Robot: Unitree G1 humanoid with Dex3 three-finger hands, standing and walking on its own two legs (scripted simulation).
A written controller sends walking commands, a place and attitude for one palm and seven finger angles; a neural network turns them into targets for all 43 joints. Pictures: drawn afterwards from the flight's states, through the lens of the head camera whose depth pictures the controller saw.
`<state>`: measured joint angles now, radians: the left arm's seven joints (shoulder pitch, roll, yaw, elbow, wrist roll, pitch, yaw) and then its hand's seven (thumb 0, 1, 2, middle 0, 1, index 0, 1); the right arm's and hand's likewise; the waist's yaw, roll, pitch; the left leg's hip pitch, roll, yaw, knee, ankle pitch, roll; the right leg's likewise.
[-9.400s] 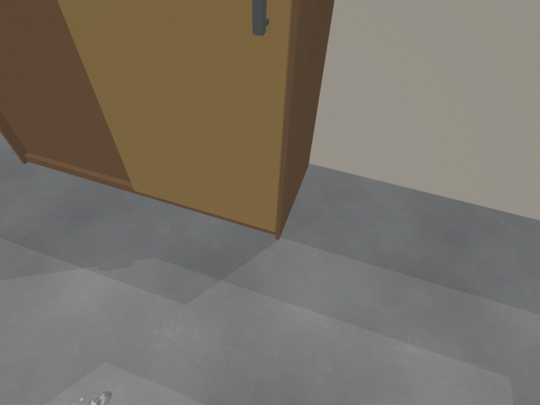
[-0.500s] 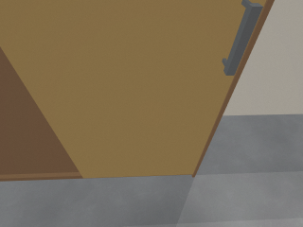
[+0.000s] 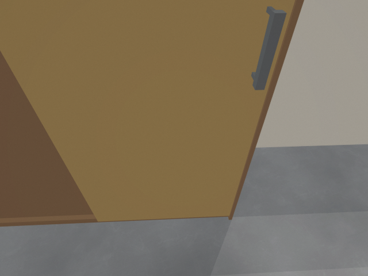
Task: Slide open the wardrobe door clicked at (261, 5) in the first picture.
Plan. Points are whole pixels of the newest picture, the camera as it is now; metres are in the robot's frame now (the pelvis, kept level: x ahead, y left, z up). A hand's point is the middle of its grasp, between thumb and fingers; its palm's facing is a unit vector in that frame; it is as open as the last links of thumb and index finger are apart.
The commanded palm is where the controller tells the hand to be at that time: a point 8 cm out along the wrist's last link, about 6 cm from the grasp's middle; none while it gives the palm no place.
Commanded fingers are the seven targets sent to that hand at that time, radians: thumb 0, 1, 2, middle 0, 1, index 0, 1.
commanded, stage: come to a stop and stand still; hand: right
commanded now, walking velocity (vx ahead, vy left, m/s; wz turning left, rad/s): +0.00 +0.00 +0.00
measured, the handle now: (264, 50) +0.60 -0.17 +0.25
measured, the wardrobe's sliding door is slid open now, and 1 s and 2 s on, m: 0.00 0.00 0.00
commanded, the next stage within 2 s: look again from close up in 0.24 s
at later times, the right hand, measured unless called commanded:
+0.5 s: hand out of the picture +0.00 -0.20 -0.17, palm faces -0.01 +0.97 -0.23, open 7.4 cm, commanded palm none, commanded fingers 0.00 -0.90 -0.90 0.20 0.30 0.20 0.30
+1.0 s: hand out of the picture +0.03 -0.19 -0.17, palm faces +0.00 +0.98 -0.21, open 7.4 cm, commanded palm none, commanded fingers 0.00 -0.90 -0.90 0.20 0.30 0.20 0.30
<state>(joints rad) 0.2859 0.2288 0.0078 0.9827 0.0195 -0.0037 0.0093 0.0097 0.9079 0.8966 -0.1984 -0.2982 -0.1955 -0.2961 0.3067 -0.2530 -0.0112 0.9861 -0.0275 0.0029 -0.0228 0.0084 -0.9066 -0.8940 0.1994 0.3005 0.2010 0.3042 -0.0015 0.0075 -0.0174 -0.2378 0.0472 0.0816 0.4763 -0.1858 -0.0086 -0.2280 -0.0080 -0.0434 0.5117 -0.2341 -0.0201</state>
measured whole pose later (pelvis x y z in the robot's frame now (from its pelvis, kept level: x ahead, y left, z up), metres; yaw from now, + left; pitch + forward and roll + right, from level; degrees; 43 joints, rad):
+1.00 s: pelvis +0.02 -0.01 +0.01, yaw +1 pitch -2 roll +0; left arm 0.25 0.17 0.00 1.09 0.01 0.00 0.01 0.01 0.91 0.90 -0.20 -0.30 -0.20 -0.30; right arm 0.29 -0.17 0.01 1.06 -0.02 0.00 -0.04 0.01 -0.91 -0.89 0.20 0.30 0.20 0.30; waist 0.00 0.00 0.03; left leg -0.21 0.05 0.06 0.42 -0.18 -0.02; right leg -0.19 0.00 -0.06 0.44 -0.22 -0.02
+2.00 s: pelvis +0.03 -0.01 +0.01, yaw +1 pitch -2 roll +0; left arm 0.28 0.14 0.00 1.12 0.00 -0.01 0.02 0.01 0.91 0.90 -0.20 -0.30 -0.19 -0.30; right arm 0.31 -0.15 0.00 1.09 -0.02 -0.01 -0.04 0.01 -0.91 -0.89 0.20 0.30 0.20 0.30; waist 0.00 0.01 0.03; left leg -0.18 0.05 0.07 0.40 -0.19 -0.02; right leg -0.16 0.00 -0.06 0.43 -0.24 -0.02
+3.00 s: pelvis +0.08 -0.03 +0.00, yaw +3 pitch +0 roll +1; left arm 0.34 0.17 0.00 1.08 0.02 0.00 0.02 0.01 0.91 0.90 -0.20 -0.30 -0.19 -0.30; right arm 0.37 -0.15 -0.04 1.07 -0.03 0.01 -0.03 0.01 -0.91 -0.89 0.20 0.30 0.20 0.30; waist -0.02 0.01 0.01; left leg -0.20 0.05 0.02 0.50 -0.30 -0.03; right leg -0.17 0.00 -0.10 0.53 -0.37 -0.05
